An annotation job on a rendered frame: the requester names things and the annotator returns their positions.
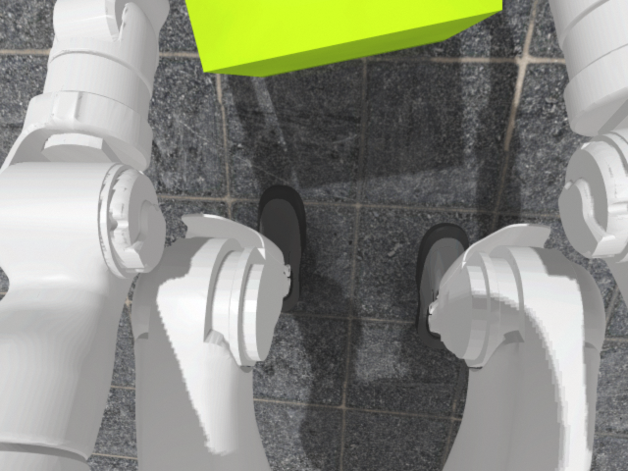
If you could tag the robot right upper arm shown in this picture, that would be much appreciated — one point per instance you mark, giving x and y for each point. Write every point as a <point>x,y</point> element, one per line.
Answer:
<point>593,204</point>

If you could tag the robot right forearm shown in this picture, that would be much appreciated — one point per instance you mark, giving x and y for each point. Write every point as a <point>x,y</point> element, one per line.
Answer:
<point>593,36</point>

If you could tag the robot left forearm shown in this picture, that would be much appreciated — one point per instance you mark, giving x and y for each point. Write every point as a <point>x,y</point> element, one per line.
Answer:
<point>99,83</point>

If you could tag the robot right foot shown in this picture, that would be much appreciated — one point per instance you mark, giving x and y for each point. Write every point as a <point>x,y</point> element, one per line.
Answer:
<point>441,245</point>

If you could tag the robot left upper arm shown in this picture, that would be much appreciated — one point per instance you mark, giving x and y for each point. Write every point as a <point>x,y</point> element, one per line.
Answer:
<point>73,235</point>

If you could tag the robot right shin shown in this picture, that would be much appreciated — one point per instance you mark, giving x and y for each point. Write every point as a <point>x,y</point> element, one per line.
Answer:
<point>534,235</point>

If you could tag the carton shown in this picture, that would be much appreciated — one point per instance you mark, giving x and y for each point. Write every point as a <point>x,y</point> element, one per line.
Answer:
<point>262,38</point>

